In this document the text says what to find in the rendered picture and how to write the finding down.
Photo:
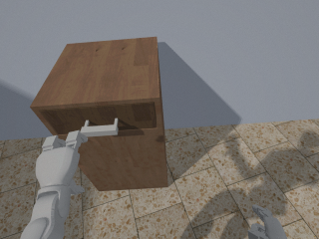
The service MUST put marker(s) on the right robot hand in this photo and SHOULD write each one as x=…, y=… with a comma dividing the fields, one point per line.
x=272, y=228

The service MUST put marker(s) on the handle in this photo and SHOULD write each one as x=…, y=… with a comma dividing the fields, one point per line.
x=100, y=130

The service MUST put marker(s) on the robot left forearm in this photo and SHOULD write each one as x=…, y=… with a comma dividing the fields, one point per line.
x=49, y=213

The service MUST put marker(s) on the cabinet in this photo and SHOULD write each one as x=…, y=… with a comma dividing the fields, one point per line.
x=107, y=73

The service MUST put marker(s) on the drawer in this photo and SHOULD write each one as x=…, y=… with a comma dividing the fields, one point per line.
x=130, y=116

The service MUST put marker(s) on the left robot hand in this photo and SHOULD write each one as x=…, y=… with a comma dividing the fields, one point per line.
x=58, y=162

